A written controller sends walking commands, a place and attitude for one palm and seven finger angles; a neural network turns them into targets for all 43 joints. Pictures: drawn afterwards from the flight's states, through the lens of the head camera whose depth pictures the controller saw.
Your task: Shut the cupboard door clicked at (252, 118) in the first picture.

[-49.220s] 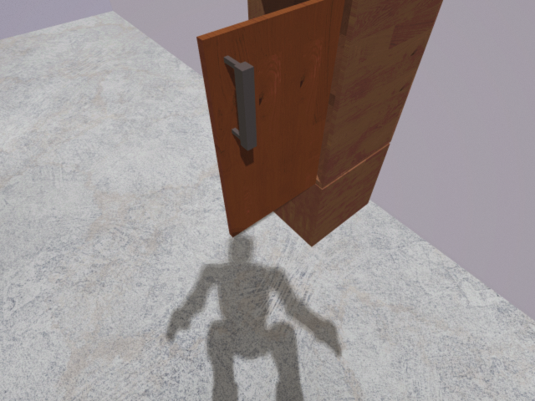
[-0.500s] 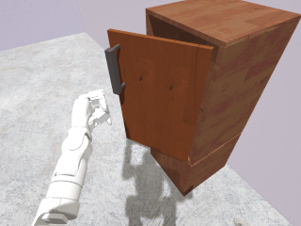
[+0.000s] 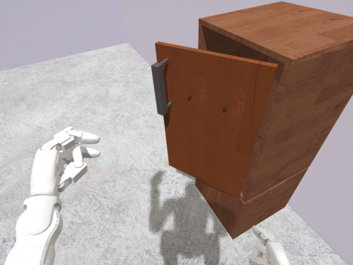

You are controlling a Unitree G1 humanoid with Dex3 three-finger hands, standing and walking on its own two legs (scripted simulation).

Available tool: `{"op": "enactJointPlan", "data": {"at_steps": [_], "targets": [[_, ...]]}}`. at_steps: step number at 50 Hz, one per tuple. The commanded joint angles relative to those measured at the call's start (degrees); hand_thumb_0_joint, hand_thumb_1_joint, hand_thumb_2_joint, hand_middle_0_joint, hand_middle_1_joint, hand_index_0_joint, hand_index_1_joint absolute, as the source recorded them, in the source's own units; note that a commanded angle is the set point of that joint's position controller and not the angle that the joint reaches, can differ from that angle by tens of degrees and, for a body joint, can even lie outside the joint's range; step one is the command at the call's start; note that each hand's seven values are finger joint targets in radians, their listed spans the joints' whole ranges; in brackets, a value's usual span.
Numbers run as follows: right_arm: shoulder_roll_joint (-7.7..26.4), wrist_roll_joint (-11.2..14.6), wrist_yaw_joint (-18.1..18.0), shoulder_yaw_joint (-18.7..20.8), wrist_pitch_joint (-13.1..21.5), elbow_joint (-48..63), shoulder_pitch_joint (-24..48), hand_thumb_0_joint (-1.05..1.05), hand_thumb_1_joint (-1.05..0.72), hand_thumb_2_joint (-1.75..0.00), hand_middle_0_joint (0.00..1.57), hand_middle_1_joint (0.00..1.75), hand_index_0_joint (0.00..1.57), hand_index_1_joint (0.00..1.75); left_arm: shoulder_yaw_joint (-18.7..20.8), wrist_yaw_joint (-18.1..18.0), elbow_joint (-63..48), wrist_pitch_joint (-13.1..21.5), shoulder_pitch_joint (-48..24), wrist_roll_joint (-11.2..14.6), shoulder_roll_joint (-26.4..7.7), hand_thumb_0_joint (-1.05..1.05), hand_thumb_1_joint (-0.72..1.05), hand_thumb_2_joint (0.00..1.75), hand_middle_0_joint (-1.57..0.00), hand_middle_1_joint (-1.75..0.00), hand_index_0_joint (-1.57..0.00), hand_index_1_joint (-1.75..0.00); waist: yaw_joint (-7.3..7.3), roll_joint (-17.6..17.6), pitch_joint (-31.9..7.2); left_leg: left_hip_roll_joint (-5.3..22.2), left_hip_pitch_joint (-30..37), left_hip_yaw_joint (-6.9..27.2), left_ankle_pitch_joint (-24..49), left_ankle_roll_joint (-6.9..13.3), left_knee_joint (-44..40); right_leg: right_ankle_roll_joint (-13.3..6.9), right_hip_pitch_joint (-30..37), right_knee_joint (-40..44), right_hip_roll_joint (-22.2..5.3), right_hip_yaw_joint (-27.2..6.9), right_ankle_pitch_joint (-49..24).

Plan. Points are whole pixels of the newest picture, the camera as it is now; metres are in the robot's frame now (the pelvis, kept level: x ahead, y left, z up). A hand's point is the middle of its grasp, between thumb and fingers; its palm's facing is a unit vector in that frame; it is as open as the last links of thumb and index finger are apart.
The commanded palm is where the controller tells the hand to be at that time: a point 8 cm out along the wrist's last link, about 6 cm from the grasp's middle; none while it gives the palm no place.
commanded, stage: draw the hand back to the body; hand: left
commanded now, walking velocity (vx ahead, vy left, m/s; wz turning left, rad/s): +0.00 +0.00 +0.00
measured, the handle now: (164, 87) +0.62 +0.11 +0.11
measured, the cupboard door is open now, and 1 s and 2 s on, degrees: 30 30 30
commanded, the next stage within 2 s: step back with the hand held close in 0.64 s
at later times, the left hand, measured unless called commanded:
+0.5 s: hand (41, 192) +0.19 +0.27 +0.15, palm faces +0.48 -0.80 -0.36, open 7.2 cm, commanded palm +0.14 +0.30 +0.17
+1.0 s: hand (49, 192) +0.20 +0.26 +0.14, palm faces +0.38 -0.80 -0.46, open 7.4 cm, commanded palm +0.14 +0.30 +0.17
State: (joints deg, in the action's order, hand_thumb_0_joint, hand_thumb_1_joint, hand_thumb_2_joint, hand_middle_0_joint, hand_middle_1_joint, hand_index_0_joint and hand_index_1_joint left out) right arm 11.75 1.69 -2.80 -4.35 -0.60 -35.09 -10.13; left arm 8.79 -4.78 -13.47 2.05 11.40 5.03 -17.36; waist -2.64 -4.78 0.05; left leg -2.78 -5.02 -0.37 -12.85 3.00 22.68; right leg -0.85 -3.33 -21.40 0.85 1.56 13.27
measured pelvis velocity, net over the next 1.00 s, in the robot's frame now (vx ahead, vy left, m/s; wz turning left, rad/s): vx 0.00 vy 0.00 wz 0.00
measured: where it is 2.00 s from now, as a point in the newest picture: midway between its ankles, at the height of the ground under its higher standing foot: outside the picture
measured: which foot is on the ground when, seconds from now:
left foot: down 0.00-1.00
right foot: down 0.00-1.00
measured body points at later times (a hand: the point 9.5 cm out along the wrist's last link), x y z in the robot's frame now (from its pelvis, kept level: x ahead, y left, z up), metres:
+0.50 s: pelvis +0.00 +0.00 +0.00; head -0.02 -0.03 +0.45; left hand +0.16 +0.31 +0.17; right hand +0.20 -0.22 -0.09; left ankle +0.00 +0.08 -0.74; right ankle -0.01 -0.11 -0.74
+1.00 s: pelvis +0.00 +0.00 -0.01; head +0.00 -0.02 +0.44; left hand +0.17 +0.30 +0.17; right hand +0.17 -0.25 -0.10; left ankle +0.00 +0.08 -0.74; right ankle -0.01 -0.11 -0.74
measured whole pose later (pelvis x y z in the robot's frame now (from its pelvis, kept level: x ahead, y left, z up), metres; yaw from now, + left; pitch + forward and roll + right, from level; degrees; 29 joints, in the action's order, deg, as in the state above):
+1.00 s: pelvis +0.00 +0.00 -0.01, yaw +0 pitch +1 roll -1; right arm 14.9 1.9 -4.0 0.3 -1.7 -34.4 -11.1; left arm 20.0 -6.7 -23.3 6.3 31.4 4.9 -22.2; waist -1.0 -4.3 -1.5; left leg -2.1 -14.0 -0.5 -15.3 3.1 28.6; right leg -0.7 -11.5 -25.4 1.5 1.6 14.6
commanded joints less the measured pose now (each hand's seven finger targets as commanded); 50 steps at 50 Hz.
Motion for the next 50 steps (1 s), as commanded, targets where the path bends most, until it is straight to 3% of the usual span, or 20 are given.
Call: {"op": "enactJointPlan", "data": {"at_steps": [1,4,6,9,13,15,18,21,23,27,28,31,34,38,39,40,42,45,49,50], "targets": [[6.88,-0.26,-0.39,3.71,2.12,9.90,7.83,0.00,-0.90,-0.90,0.20,0.30,0.20,0.30,7.56,0.17,-11.63,2.99,-0.41,0.25,-8.48,0.00,0.90,0.90,-0.53,-0.66,-0.53,-0.66,-0.10,5.27,-3.16,3.70,-0.27,2.64,12.00,-1.85,-4.13,-0.33,-0.40,2.85,-0.44,-0.27,-9.73],[7.23,-0.17,-0.41,4.21,2.11,9.98,8.07,0.00,-0.90,-0.90,0.20,0.30,0.20,0.30,12.31,-0.14,-15.13,3.52,2.21,0.18,-12.54,0.00,0.90,0.90,-0.45,-0.57,-0.45,-0.57,-0.60,3.68,-3.78,3.71,-0.57,2.68,11.80,-1.88,-3.76,-0.27,0.03,3.05,-0.48,-0.50,-8.97],[6.69,-0.19,-0.67,4.28,2.88,10.23,7.97,0.00,-0.90,-0.90,0.20,0.30,0.20,0.30,14.51,-0.66,-18.96,4.46,2.84,0.15,-14.09,0.00,0.90,0.90,-0.39,-0.51,-0.39,-0.51,-0.78,0.75,-6.46,3.58,0.21,2.46,13.11,-1.86,-3.03,-0.21,0.82,2.27,-0.76,-0.51,-10.13],[7.10,-0.09,-0.94,4.46,4.25,9.99,7.46,0.00,-0.90,-0.90,0.20,0.30,0.20,0.30,17.88,-1.72,-22.30,4.90,6.65,0.01,-16.85,0.00,0.90,0.90,-0.31,-0.42,-0.31,-0.42,-1.12,-2.30,-6.58,3.66,0.04,2.64,14.10,-2.33,-2.44,-0.25,0.85,2.40,-0.68,-0.57,-10.26],[6.95,0.13,-1.08,4.86,5.83,9.47,6.60,0.00,-0.90,-0.90,0.20,0.30,0.20,0.30,19.42,-2.38,-23.02,5.20,12.18,0.17,-16.18,0.00,0.90,0.90,-0.20,-0.30,-0.20,-0.30,-0.93,-2.07,-4.63,3.99,-0.12,2.96,15.12,-2.87,-2.42,-0.23,-0.78,2.08,-0.40,-0.11,-9.77],[7.31,0.06,-1.01,5.00,6.37,8.55,6.44,0.00,-0.90,-0.90,0.20,0.30,0.20,0.30,15.74,-2.15,-21.04,5.04,10.66,-0.13,-12.78,0.00,0.90,0.90,-0.20,-0.30,-0.20,-0.30,0.05,-0.89,-1.36,3.89,-0.42,2.71,14.03,-2.55,-2.75,-0.10,-3.03,2.58,-0.58,-0.13,-8.94],[8.23,-0.01,-1.20,5.43,6.58,7.84,5.94,0.00,-0.90,-0.90,0.20,0.30,0.20,0.30,14.04,-2.39,-17.49,4.68,7.52,-0.43,-11.43,0.00,0.90,0.90,-0.20,-0.30,-0.20,-0.30,0.79,2.58,2.15,3.99,-1.38,3.03,9.12,-2.02,-3.51,0.07,-5.83,3.11,-0.53,-0.04,-5.23],[8.25,0.01,-1.42,5.67,6.68,7.87,6.00,0.00,-0.90,-0.90,0.20,0.30,0.20,0.30,14.59,-2.51,-17.53,5.15,6.88,-0.59,-12.25,0.00,0.90,0.90,-0.20,-0.30,-0.20,-0.30,0.28,4.08,-0.34,3.79,-0.64,2.86,8.25,-1.53,-3.58,0.03,-4.53,3.04,-0.80,-0.23,-4.50],[7.82,-0.07,-1.57,5.51,6.75,8.15,6.51,0.00,-0.90,-0.90,0.20,0.30,0.20,0.30,15.68,-2.58,-18.12,5.26,7.43,-0.48,-13.35,0.00,0.90,0.90,-0.20,-0.30,-0.20,-0.30,-0.35,3.68,-1.69,3.55,-0.55,2.69,7.76,-1.37,-3.55,0.04,-3.43,3.00,-0.86,-0.46,-4.32],[7.15,-0.30,-1.49,4.97,7.21,8.43,6.82,0.00,-0.90,-0.90,0.20,0.30,0.20,0.30,17.43,-2.81,-22.19,5.71,7.95,-0.43,-15.12,0.00,0.90,0.90,-0.20,-0.30,-0.20,-0.30,-0.95,-0.94,-4.86,3.29,0.06,2.56,10.84,-1.80,-2.90,-0.25,-0.71,2.63,-0.99,-0.73,-7.53],[6.99,-0.28,-1.45,4.77,7.24,8.33,6.93,0.00,-0.90,-0.90,0.20,0.30,0.20,0.30,17.56,-2.82,-22.32,5.60,8.38,-0.60,-15.26,0.00,0.90,0.90,-0.20,-0.30,-0.20,-0.30,-1.01,-2.67,-4.02,3.29,-0.26,2.52,11.49,-2.02,-2.83,-0.37,-0.88,2.63,-0.86,-0.71,-7.98],[6.84,-0.37,-1.35,4.57,7.36,8.21,7.01,0.00,-0.90,-0.90,0.20,0.30,0.20,0.30,17.88,-2.73,-21.92,5.28,9.16,-0.46,-15.24,0.00,0.90,0.90,-0.20,-0.30,-0.20,-0.30,-0.96,-2.83,-2.53,3.40,-0.82,2.31,12.05,-2.22,-2.72,-0.40,-1.17,2.99,-0.85,-0.75,-8.52],[7.04,-0.34,-1.32,4.67,6.96,7.97,6.89,0.00,-0.90,-0.90,0.20,0.30,0.20,0.30,17.73,-2.42,-18.01,4.60,10.73,-0.18,-14.26,0.00,0.90,0.90,-0.20,-0.30,-0.20,-0.30,-0.82,0.66,1.27,3.65,-1.95,2.26,10.38,-2.10,-3.40,-0.33,-2.86,3.91,-0.60,-0.62,-6.85],[7.20,-0.19,-1.41,5.05,6.33,8.40,7.01,0.00,-0.90,-0.90,0.20,0.30,0.20,0.30,16.75,-1.93,-17.26,4.66,9.98,0.14,-13.21,0.00,0.90,0.90,-0.20,-0.30,-0.20,-0.30,-0.46,4.14,0.51,3.58,-1.23,1.63,9.13,-1.35,-3.10,0.12,-3.57,4.30,-0.75,-1.04,-5.87],[8.28,0.85,-1.04,4.89,5.32,10.54,5.54,0.00,-0.90,-0.90,0.20,0.30,0.20,0.30,25.33,-2.97,-19.54,7.02,1.64,-0.35,-22.52,0.00,0.90,0.90,-0.20,-0.30,-0.20,-0.30,1.16,0.18,4.08,4.27,-6.06,3.85,3.20,-0.53,-2.09,-0.04,-6.38,6.44,-4.03,-5.33,-5.56],[8.05,0.12,-1.32,5.82,5.03,9.55,6.52,0.00,-0.90,-0.90,0.20,0.30,0.20,0.30,20.89,-2.31,-17.61,7.70,7.39,-0.36,-17.50,0.00,0.90,0.90,-0.20,-0.30,-0.20,-0.30,0.87,3.63,0.29,4.54,-6.21,4.48,3.45,0.04,0.92,-0.62,-7.61,6.30,-6.06,-7.02,-5.87],[8.26,-0.22,-1.07,6.04,3.93,9.61,6.14,0.00,-0.90,-0.90,0.20,0.30,0.20,0.30,17.71,-2.08,-16.73,7.74,13.91,-0.37,-14.32,0.00,0.90,0.90,-0.20,-0.30,-0.20,-0.30,1.26,5.44,-2.81,4.41,-4.35,3.79,5.91,0.16,3.08,-0.68,-9.03,5.59,-7.51,-7.75,-8.28],[8.30,-0.01,-1.32,6.51,2.80,9.88,5.68,0.00,-0.90,-0.90,0.20,0.30,0.20,0.30,18.73,-2.61,-19.67,8.41,16.55,-0.37,-15.67,0.00,0.90,0.90,-0.20,-0.30,-0.20,-0.30,1.59,4.07,-8.84,5.25,-4.57,3.53,12.87,-0.24,4.87,-0.83,-6.01,0.48,-8.64,-6.64,-18.10],[8.88,0.03,-2.26,7.14,1.20,10.82,5.65,0.00,-0.90,-0.90,0.20,0.30,0.20,0.30,22.53,-3.77,-24.33,8.37,17.18,-0.37,-20.13,0.00,0.90,0.90,-0.20,-0.30,-0.20,-0.30,1.79,3.03,-12.86,6.42,-4.64,3.71,21.63,-0.61,6.36,-0.45,-4.83,-4.44,-8.30,-6.05,-27.25],[8.45,0.24,-2.47,7.01,0.75,11.31,5.58,0.00,-0.90,-0.90,0.20,0.30,0.20,0.30,21.66,-3.85,-24.66,8.31,17.83,-0.24,-19.04,0.00,0.90,0.90,-0.20,-0.30,-0.20,-0.30,1.99,3.37,-13.04,6.82,-5.49,4.16,23.63,-0.65,6.40,-0.46,-4.09,-5.89,-8.09,-5.59,-28.24]]}}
